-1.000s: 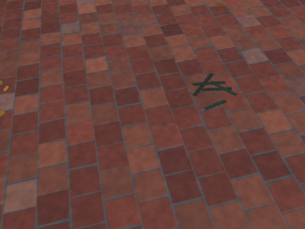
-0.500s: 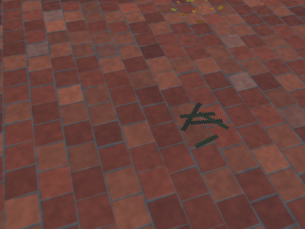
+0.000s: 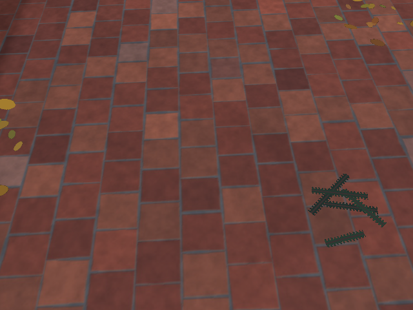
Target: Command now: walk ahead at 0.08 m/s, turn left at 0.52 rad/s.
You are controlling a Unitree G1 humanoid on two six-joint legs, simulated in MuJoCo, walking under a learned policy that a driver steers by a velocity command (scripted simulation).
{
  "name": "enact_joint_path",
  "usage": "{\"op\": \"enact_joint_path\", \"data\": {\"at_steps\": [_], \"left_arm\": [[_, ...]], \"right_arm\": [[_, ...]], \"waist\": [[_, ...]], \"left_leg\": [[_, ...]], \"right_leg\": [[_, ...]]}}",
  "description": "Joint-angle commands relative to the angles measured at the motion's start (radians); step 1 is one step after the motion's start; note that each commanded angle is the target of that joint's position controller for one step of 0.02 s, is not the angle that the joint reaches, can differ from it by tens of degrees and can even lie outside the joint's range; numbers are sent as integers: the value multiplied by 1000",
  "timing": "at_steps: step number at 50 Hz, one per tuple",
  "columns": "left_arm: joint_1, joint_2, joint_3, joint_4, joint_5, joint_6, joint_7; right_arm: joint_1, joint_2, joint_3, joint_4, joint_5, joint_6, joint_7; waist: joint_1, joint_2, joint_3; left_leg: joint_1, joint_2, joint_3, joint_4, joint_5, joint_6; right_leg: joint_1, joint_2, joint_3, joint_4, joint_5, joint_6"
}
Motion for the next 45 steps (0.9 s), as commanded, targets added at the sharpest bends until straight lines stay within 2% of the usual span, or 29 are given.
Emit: {"op": "enact_joint_path", "data": {"at_steps": [1, 4, 5, 6, 7, 8, 9, 10, 11, 12, 13, 14, 16, 18, 20, 23, 25, 27, 28, 29, 30, 31, 32, 33, 35, 37, 43, 44, 45], "left_arm": [[-80, 175, 45, -62, -9, -3, 12], [-66, 198, 53, -41, -26, 13, 7], [-70, 204, 55, -36, -34, 19, 6], [-75, 202, 55, -29, -43, 26, 6], [-43, 179, 51, -11, -47, 32, 4], [5, 134, 43, 6, -36, 39, -1], [-1, 92, 29, -35, 10, 40, -8], [-104, 131, 42, -64, 3, 35, 2], [-123, 150, 50, -65, -22, 36, 8], [-91, 150, 55, -46, -27, 39, 16], [-72, 159, 61, -26, -19, 41, 25], [-62, 161, 64, -22, -12, 41, 28], [-30, 148, 63, -9, -21, 35, 22], [-39, 126, 53, -7, -27, 33, 18], [-55, 108, 42, -8, -27, 33, 12], [-52, 119, 37, -3, -31, 33, 1], [-43, 130, 37, 1, -34, 30, -4], [-15, 121, 33, 12, -33, 24, -11], [14, 111, 29, 24, -28, 18, -16], [30, 128, 29, 30, -14, 13, -19], [52, 197, 39, 28, 1, 10, -15], [-1, 212, 39, 39, -4, 13, -15], [-40, 146, 24, 27, -8, 11, -19], [-52, 126, 17, 28, -6, 7, -21], [-43, 146, 16, 38, -10, -7, -23], [-16, 141, 11, 58, -13, -14, -17], [-2, 127, -2, 92, -17, -2, -7], [12, 119, -5, 104, -16, 1, -8], [19, 130, -2, 113, -22, 5, -7]], "right_arm": [[59, -51, -12, -61, -3, 2, 16], [29, -71, -20, -86, -2, 10, 34], [35, -72, -23, -88, -3, 12, 39], [56, -70, -27, -82, -5, 11, 43], [80, -87, -37, -72, -11, 10, 40], [106, -153, -57, -74, -15, 6, 28], [94, -260, -72, -108, -13, 4, 8], [108, -253, -67, -122, -48, -21, 19], [74, -231, -62, -123, -51, -44, 25], [13, -207, -58, -129, -30, -56, 21], [-28, -166, -44, -140, -13, -57, 15], [-50, -152, -37, -147, -8, -55, 8], [-49, -122, -23, -153, -17, -54, -1], [-35, -114, -19, -148, -16, -55, -4], [-30, -118, -18, -141, -17, -51, -6], [-44, -128, -17, -132, -25, -45, 3], [-50, -123, -13, -121, -25, -41, 11], [-72, -105, -2, -110, -17, -39, 16], [-81, -91, 5, -103, -9, -38, 16], [-54, -74, 11, -91, -11, -42, 16], [-20, -51, 19, -90, -31, -51, 17], [20, -29, 20, -87, -33, -57, 21], [-21, -53, 20, -78, -43, -57, 20], [-60, -71, 12, -80, -40, -53, 18], [-84, -76, 9, -76, -32, -38, 12], [-76, -65, 10, -64, -30, -35, 13], [-56, -48, 8, -11, -26, -47, 12], [-37, -38, 11, 7, -26, -47, 11], [-30, -38, 9, 19, -21, -47, 9]], "waist": [[-20, -152, -172], [-13, -152, -159], [-23, -148, -154], [-40, -139, -152], [-44, -105, -149], [-33, 59, -120], [11, 351, -92], [-65, 245, -145], [-45, 155, -133], [-10, 109, -125], [2, 91, -130], [15, 103, -137], [23, 98, -177], [11, 92, -178], [-4, 104, -172], [-20, 122, -149], [-25, 122, -132], [-3, 108, -123], [22, 92, -121], [22, 62, -131], [-10, -55, -162], [-74, -194, -153], [-47, -187, -141], [-31, -172, -125], [-10, -145, -105], [-3, -107, -100], [15, -31, -85], [16, -30, -102], [19, -41, -85]], "left_leg": [[155, 25, 1, -103, 76, 18], [195, 12, 29, -212, 62, 45], [226, 4, 44, -279, 80, 61], [279, -17, 66, -371, 131, 81], [344, -40, 58, -448, 183, 111], [417, 44, -102, -589, 379, 166], [520, 273, -445, -622, 668, 316], [442, 311, -517, -669, 568, 416], [430, 259, -440, -681, 487, 377], [426, 213, -378, -671, 430, 317], [422, 191, -345, -664, 421, 280], [397, 171, -321, -658, 460, 272], [419, 150, -282, -649, 522, 273], [454, 142, -269, -641, 530, 272], [453, 136, -267, -639, 489, 274], [394, 138, -284, -639, 434, 289], [374, 140, -306, -628, 433, 293], [365, 125, -314, -594, 445, 275], [345, 102, -302, -574, 435, 246], [314, 71, -293, -561, 381, 201], [265, -2, -231, -475, 262, 145], [260, -89, -134, -474, 107, 98], [328, -73, -123, -496, 111, 71], [345, -71, -123, -502, 157, 69], [361, -63, -140, -505, 247, 83], [371, -55, -150, -521, 284, 91], [359, -52, -156, -544, 318, 83], [367, -64, -142, -546, 233, 83], [341, -88, -118, -528, 88, 88]], "right_leg": [[64, -281, 138, -180, 102, -202], [112, -304, 122, -148, 59, -176], [121, -302, 110, -120, 41, -157], [114, -287, 89, -76, 9, -126], [85, -252, 60, -3, -58, -77], [-13, -164, -26, 193, -180, 10], [-304, -4, -68, 505, -548, 116], [-350, 40, 122, 676, -578, 106], [-364, 23, 170, 728, -491, 85], [-373, 8, 190, 721, -396, 72], [-364, -1, 200, 711, -343, 73], [-328, 7, 199, 720, -299, 79], [-285, 21, 194, 712, -241, 89], [-271, 18, 194, 602, -215, 99], [-218, 14, 193, 485, -210, 108], [-106, 13, 179, 366, -237, 107], [-53, 17, 170, 299, -253, 100], [19, 24, 157, 159, -195, 83], [94, 29, 146, 15, -70, 68], [181, -3, 186, -54, 63, 47], [265, -125, 298, -39, 269, 2], [204, -177, 342, -22, 248, -83], [128, -171, 356, -54, 97, -106], [113, -131, 325, -58, 4, -75], [100, -85, 279, -50, -43, -27], [105, -63, 252, -34, -49, -8], [136, -34, 222, -9, -53, -5], [143, -25, 215, -19, -149, -8], [133, -17, 219, -30, -295, -20]]}}
Next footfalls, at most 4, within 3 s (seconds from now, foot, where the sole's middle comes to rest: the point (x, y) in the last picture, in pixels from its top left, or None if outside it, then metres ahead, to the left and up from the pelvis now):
0.16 left None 0.07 0.14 -0.77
0.58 right None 0.12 -0.09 -0.77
1.56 right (214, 288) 0.51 0.01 -0.77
2.10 left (127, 221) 0.75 0.32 -0.77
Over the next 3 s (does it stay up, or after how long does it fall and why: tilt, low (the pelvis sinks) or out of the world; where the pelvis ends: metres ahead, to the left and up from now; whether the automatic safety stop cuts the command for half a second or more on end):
stays up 1.11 0.25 0.01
